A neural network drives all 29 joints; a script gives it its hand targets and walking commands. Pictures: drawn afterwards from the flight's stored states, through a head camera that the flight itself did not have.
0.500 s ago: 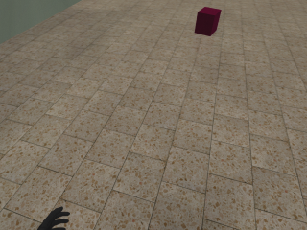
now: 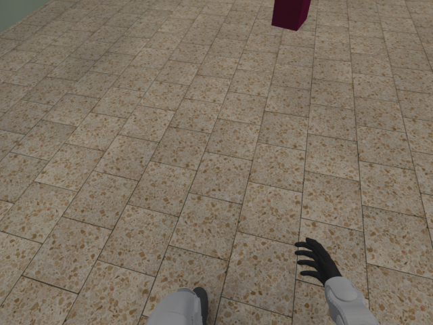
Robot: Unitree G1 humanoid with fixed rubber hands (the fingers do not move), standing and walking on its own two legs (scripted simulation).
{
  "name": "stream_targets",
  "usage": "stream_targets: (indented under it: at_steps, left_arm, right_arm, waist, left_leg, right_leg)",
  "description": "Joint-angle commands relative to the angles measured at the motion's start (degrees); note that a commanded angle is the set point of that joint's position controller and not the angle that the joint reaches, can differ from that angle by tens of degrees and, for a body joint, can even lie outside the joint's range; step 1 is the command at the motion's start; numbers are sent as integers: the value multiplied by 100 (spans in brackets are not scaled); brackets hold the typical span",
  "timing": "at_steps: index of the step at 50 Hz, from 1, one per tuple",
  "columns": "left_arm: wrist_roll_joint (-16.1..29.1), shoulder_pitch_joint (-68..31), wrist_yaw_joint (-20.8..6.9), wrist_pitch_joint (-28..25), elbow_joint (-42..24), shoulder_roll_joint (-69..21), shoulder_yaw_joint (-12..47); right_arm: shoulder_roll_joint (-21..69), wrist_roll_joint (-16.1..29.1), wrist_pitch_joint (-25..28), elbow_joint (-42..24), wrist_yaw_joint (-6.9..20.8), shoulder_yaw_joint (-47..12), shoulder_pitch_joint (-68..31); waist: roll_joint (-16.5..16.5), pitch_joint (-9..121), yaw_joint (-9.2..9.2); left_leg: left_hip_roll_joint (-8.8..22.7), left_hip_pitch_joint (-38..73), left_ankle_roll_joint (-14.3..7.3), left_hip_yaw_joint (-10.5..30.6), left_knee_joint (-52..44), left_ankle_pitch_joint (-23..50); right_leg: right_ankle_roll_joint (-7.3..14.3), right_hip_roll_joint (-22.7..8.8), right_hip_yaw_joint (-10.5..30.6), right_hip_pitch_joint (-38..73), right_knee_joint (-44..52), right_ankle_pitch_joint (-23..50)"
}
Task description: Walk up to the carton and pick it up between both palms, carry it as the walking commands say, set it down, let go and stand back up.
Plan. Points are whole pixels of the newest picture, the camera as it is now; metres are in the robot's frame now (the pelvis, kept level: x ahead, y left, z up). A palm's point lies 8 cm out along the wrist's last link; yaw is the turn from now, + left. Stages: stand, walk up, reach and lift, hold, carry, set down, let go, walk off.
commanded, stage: walk up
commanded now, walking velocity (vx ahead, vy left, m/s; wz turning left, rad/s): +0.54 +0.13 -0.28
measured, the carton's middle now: (292, 5) +2.80 -0.41 -0.61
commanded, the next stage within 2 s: none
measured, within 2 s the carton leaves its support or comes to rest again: neither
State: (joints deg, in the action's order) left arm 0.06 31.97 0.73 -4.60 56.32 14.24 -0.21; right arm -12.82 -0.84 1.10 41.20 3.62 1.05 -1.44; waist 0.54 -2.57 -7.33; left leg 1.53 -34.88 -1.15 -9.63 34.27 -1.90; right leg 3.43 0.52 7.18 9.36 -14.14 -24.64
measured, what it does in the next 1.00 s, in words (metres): walks ahead: left foot, then right foot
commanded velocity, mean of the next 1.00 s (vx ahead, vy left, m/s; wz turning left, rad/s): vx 0.51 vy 0.11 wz -0.12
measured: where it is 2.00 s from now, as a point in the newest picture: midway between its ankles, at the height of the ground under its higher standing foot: (246, 170)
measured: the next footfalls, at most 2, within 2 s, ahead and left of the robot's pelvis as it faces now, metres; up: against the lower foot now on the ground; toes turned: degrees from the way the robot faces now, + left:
left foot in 0.06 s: +0.20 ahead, +0.12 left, +0.00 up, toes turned +6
right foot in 0.44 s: +0.39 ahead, -0.11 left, +0.00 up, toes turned -13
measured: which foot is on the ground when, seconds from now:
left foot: up 0.00-0.04, down 0.06-0.46, up 0.48-0.92, down 0.94-1.00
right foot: down 0.00-0.04, up 0.06-0.42, down 0.44-0.94, up 0.96-1.00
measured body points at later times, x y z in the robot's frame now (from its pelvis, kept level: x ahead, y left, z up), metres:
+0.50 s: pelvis +0.28 -0.01 +0.00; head +0.30 -0.04 +0.45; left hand +0.50 +0.21 -0.08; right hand +0.21 -0.24 -0.16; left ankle +0.18 +0.11 -0.69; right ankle +0.35 -0.10 -0.73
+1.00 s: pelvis +0.54 +0.05 +0.00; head +0.57 +0.06 +0.44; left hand +0.50 +0.33 -0.15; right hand +0.67 -0.21 -0.12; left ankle +0.63 +0.16 -0.73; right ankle +0.38 -0.09 -0.67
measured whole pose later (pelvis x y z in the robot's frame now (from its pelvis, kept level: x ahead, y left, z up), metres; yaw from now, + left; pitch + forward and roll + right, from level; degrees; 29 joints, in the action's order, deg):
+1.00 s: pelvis +0.54 +0.05 +0.00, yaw -6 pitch +0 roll -1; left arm -1.5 24.8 -0.1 -3.7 59.0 15.4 -3.0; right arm -13.3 -2.2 4.1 46.7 1.5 2.7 7.6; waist 0.0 -4.0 -3.4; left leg 4.9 -23.6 -1.1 -7.3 36.2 -11.5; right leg -0.9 -3.7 0.1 -9.8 -52.7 -27.5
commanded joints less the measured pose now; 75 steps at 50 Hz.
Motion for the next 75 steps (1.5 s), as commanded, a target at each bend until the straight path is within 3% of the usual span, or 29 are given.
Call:
stream_targets:
  at_steps: [1, 2, 3, 4, 9, 17, 20, 22, 23, 24, 28, 30, 34, 37, 42, 45, 46, 47, 48, 49, 52, 54, 58, 63, 66, 70, 73, 74, 75]
  left_arm:
    - [-46, -243, 114, -93, -280, 1207, -344]
    - [-57, -185, 27, -130, -365, 842, -282]
    - [-131, -149, 44, -130, -389, 419, -238]
    - [101, 386, 17, -75, -451, 417, -364]
    - [-124, -1059, -170, 62, -659, 307, -250]
    - [-231, -2772, -258, 206, -1176, 273, -185]
    - [-230, -2454, -218, 177, -1078, 297, -246]
    - [-295, -977, -107, 100, -617, 874, -449]
    - [-329, -246, -32, 107, -514, 1402, -560]
    - [-258, -426, 12, 176, -561, 1674, -629]
    - [-147, -1545, -122, 25, -776, 662, -353]
    - [-160, -1656, -132, -55, -630, 725, -368]
    - [-220, -1060, -113, -210, -336, 817, -413]
    - [-183, -864, -76, -134, -165, 757, -331]
    - [-197, -379, -54, -97, -80, 1000, -398]
    - [-216, -794, -31, 28, -61, 1122, -432]
    - [-176, -408, -41, -4, 12, 665, -335]
    - [-256, -400, -60, -19, -10, 305, -285]
    - [-179, -446, -76, -35, -177, 328, -359]
    - [-58, -161, -57, -27, -156, 459, -371]
    - [-74, -791, -158, 77, -26, 274, -320]
    - [-138, -789, -217, 222, 50, 26, -284]
    - [-205, -1279, -351, 468, -129, 180, -373]
    - [-267, -2661, -530, 372, -600, 169, -240]
    - [-123, -2916, -478, 355, -600, 24, -212]
    - [-228, -3245, -429, 279, -690, 188, -234]
    - [-323, -1259, -223, 44, -135, 683, -478]
    - [-339, -113, -175, 9, 88, 1417, -629]
    - [-228, -31, -163, 36, 78, 1910, -725]
  right_arm:
    - [-985, -38, 105, 280, -177, 319, 1951]
    - [-1323, -120, 174, 352, -269, 451, 2738]
    - [-1524, -140, 239, 393, -301, 482, 3143]
    - [-1565, -200, 257, 512, -271, 464, 2688]
    - [-405, 20, 269, 796, -290, 123, 1549]
    - [-1000, -55, 340, 1143, -211, 322, 2602]
    - [-877, 35, 303, 1318, -203, 282, 2805]
    - [-594, 170, 303, 1202, -205, 96, 2358]
    - [-627, 216, 306, 912, -259, 133, 2240]
    - [-796, 92, 196, 892, -273, 197, 1822]
    - [-439, -29, 155, 1079, -164, 144, 2188]
    - [-287, -133, 50, 1008, -131, 189, 2199]
    - [-235, -11, -96, 831, -52, 153, 1687]
    - [-320, -50, -35, 533, 23, 150, 761]
    - [-586, -51, 20, 273, -4, 212, -15]
    - [-584, -89, 198, 538, -124, 294, 1751]
    - [-848, -208, 232, 832, -247, 376, 2552]
    - [-1591, -206, 251, 953, -289, 578, 3439]
    - [-1944, -133, 318, 890, -342, 627, 3567]
    - [-1966, -147, 291, 1009, -300, 589, 3031]
    - [-760, -99, 365, 563, -243, 277, 1499]
    - [-549, 14, 468, 808, -257, 213, 1971]
    - [-572, -21, 477, 1240, -347, 276, 2739]
    - [-603, -33, 418, 1252, -406, 335, 3002]
    - [-691, -22, 378, 1351, -343, 331, 2853]
    - [-685, -15, 295, 1544, -328, 365, 3306]
    - [-743, -82, 257, 1389, -293, 380, 2817]
    - [25, 78, 255, 1294, -278, 225, 3088]
    - [-373, 6, 273, 1415, -338, 362, 2925]
  waist:
    - [-615, 1040, 1395]
    - [-74, 1879, 1667]
    - [618, 1738, 1464]
    - [1080, 2242, 967]
    - [289, -21, 395]
    - [224, -98, 992]
    - [397, 193, 817]
    - [-420, 722, -63]
    - [-1135, 1082, -411]
    - [-1203, 866, -343]
    - [-393, -162, 602]
    - [-883, -126, 753]
    - [-640, -397, 731]
    - [-889, -510, 523]
    - [-777, -716, 240]
    - [-845, -112, 1178]
    - [174, 878, 1385]
    - [1361, 1567, 1620]
    - [1520, 1649, 1524]
    - [1438, 1671, 1073]
    - [695, 352, 581]
    - [781, 64, 587]
    - [1108, -125, 718]
    - [783, -337, 1096]
    - [1450, -674, 1021]
    - [694, -789, 1227]
    - [27, 304, 153]
    - [-1683, 1056, -100]
    - [-1508, 1210, -57]
  left_leg:
    - [-201, 3571, -440, 374, -393, -85]
    - [910, 4923, -636, 1429, -305, -628]
    - [2109, 5291, -1025, 2676, -377, 601]
    - [2348, 5714, -1407, 3766, -981, 152]
    - [1402, 1733, -1067, 1550, -2206, -15]
    - [1082, 2476, -717, 803, -2341, 565]
    - [1049, 2827, -612, 628, -1604, 1473]
    - [569, 1015, -197, 192, 221, 792]
    - [34, 86, -1, 51, 1949, -1562]
    - [19, -172, -30, 659, 2789, -2860]
    - [616, -56, 145, 948, 2927, -1622]
    - [550, 472, 226, 717, 2803, -1217]
    - [625, 199, 313, 663, 2210, -712]
    - [602, 581, 435, 382, 807, -172]
    - [507, 508, 293, 199, -71, -195]
    - [474, 2242, -11, 439, -821, -796]
    - [522, 3850, -87, 432, -479, -670]
    - [1912, 4853, -198, 2142, -739, -1138]
    - [2685, 5260, -436, 4108, -1538, -611]
    - [2514, 4842, -468, 4335, -1903, -533]
    - [1857, 2792, -391, 2608, -2111, -768]
    - [1554, 2395, -98, 1505, -1877, 1238]
    - [1716, 2732, -135, 979, -1752, 2490]
    - [1545, 3045, -258, 811, -2451, -217]
    - [1368, 2387, -324, 668, -2698, -1366]
    - [1587, 2594, -480, 746, -2449, -1276]
    - [1064, 2003, -193, 325, 146, -174]
    - [326, 686, 183, -79, 2184, -2815]
    - [-25, 98, 97, 832, 3216, -2973]
  right_leg:
    - [-75, -1044, -26, -1498, -2532, 6722]
    - [-59, -760, -141, -2438, -4163, 4641]
    - [-81, -56, -368, -3318, -5955, -294]
    - [-48, 91, -7, -4052, -6572, -501]
    - [-161, -635, -271, -3324, -5552, 208]
    - [-378, -550, -1393, -3182, -2434, 1051]
    - [-276, -271, -1638, -2694, -1803, 1379]
    - [70, -990, -665, -157, -1404, 1096]
    - [553, -2659, 1671, 444, -337, -132]
    - [948, -2965, 2532, -77, 292, -981]
    - [589, -2250, 1281, -1497, 444, 919]
    - [212, -1827, 320, -1805, 436, 2053]
    - [189, -1916, -303, -1750, 441, 3222]
    - [118, -1460, -894, -1923, 602, 2157]
    - [163, -1776, -584, -1528, 656, 2098]
    - [-81, -1503, -946, -1577, -869, 2919]
    - [-215, -1036, -1302, -2054, -2362, 2981]
    - [-308, -609, -1365, -3066, -4395, 358]
    - [-282, 31, -556, -4309, -5195, -990]
    - [-308, -148, -87, -4307, -5683, -361]
    - [-237, -814, -460, -4012, -5351, 760]
    - [-243, -750, -550, -3776, -5050, 1136]
    - [-501, -667, -576, -4349, -4728, 1523]
    - [-638, -764, -1050, -4561, -3044, 2259]
    - [-755, -755, -1225, -3799, -2060, 2331]
    - [-549, -504, -1454, -3240, -1717, 1686]
    - [-229, -631, -1146, -859, -1055, 1113]
    - [87, -2368, 1197, 271, -136, -524]
    - [401, -3023, 3309, 173, 584, -1168]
